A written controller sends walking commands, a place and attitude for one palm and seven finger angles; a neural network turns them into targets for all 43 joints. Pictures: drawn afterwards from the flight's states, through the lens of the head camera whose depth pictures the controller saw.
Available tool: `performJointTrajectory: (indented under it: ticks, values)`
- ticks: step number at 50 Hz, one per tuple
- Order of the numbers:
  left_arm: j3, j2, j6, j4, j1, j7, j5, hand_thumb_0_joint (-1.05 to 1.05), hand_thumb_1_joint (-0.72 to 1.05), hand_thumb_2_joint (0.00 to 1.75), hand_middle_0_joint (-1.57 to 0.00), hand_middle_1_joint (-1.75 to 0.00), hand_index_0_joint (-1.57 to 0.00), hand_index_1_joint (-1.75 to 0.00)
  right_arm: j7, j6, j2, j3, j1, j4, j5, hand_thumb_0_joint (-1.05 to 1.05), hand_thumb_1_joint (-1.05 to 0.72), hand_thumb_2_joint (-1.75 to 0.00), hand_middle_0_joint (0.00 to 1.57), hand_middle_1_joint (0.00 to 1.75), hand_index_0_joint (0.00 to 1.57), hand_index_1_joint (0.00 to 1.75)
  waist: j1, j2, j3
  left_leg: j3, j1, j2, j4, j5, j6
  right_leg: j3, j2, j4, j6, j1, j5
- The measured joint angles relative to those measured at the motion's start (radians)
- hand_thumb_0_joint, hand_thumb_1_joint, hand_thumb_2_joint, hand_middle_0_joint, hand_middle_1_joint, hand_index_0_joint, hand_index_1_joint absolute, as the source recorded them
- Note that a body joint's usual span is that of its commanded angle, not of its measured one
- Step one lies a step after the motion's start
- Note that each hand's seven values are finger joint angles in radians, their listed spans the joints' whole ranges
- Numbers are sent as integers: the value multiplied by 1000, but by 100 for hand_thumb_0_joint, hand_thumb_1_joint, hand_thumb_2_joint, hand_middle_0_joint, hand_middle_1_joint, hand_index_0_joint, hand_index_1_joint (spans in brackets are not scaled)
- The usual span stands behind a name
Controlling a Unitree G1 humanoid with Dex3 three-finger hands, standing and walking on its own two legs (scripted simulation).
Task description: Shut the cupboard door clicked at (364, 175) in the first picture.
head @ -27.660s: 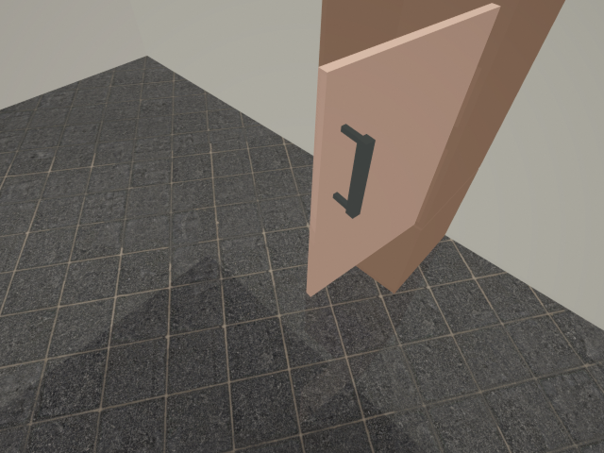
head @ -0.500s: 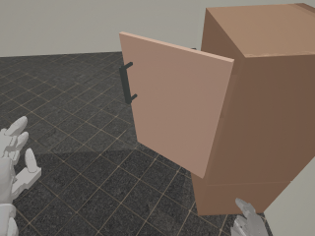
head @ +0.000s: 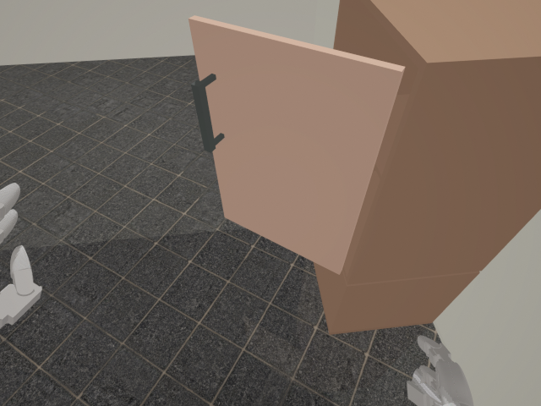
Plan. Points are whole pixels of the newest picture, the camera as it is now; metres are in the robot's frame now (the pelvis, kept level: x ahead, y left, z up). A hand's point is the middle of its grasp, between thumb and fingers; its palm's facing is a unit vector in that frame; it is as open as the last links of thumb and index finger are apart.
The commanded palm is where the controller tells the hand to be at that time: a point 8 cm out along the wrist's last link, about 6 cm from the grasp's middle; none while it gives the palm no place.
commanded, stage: step back with the hand held close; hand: left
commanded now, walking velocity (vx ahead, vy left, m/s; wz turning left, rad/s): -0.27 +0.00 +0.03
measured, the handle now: (210, 114) +0.66 +0.17 +0.07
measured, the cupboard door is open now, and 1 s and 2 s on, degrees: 53 53 53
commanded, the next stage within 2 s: stop stepping back and stand still in 0.70 s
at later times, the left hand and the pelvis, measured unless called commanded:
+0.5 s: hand out of the picture +0.08 +0.26 +0.17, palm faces +0.51 -0.75 -0.42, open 7.4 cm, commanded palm +0.01 +0.30 +0.18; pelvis -0.10 -0.01 -0.02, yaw +4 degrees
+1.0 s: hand out of the picture -0.01 +0.28 +0.17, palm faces +0.49 -0.79 -0.36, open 7.4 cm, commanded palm -0.08 +0.31 +0.18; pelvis -0.21 +0.01 -0.01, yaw +1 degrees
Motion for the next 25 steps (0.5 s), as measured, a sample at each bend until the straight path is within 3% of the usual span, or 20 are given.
performJointTrajectory:
  ticks: [5, 15, 18, 22, 25]
  values:
    - [25, 1, -23, -9, -5, 9, 9, 2, 89, 90, -21, -30, -21, -30, 3, -16, 8, 11, 11, -15, -1, 1, -90, -90, 21, 30, 20, 30, 1, -10, -7, 0, -37, -1, 33, 12, 10, 0, -2, 36, 5, -37, 11]
    - [15, -67, -62, 24, -63, 17, 54, 2, 89, 90, -21, -30, -21, -30, 5, -71, 14, 21, 47, 5, -6, 1, -90, -90, 21, 30, 20, 30, 5, -4, 18, -27, -138, 10, 159, -18, 14, -16, 17, 150, -5, -116, 4]
    - [10, -73, -76, -3, -75, 20, 59, 2, 89, 90, -21, -30, -21, -30, 9, -83, 21, 21, 63, 24, -13, 1, -90, -90, 21, 30, 20, 30, 2, -17, 23, -30, -170, 11, 189, -81, 4, -21, 18, 164, -19, -134, 6]
    - [17, -65, -102, -66, -43, 40, 48, 2, 89, 90, -21, -30, -21, -30, 22, -92, 21, 18, 61, 54, -22, 1, -90, -90, 21, 30, 20, 30, 8, -40, 21, -34, -206, 0, 219, -181, -36, -15, 11, 158, -24, -164, 37]
    - [18, -43, -112, -92, -39, 53, 42, 2, 88, 90, -21, -30, -21, -30, 23, -90, 14, 14, 57, 69, -26, 1, -90, -90, 21, 30, 20, 30, 2, -49, 24, -36, -210, -5, 210, -147, -36, -10, 8, 159, -16, -179, 55]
